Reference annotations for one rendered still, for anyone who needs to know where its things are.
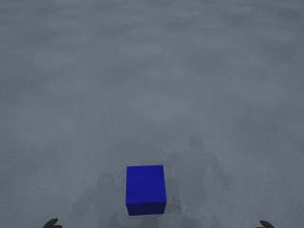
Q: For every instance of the carton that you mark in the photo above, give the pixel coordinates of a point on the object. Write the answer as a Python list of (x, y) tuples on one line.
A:
[(145, 190)]

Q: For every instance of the robot left hand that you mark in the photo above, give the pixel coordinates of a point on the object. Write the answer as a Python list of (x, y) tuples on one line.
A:
[(50, 224)]

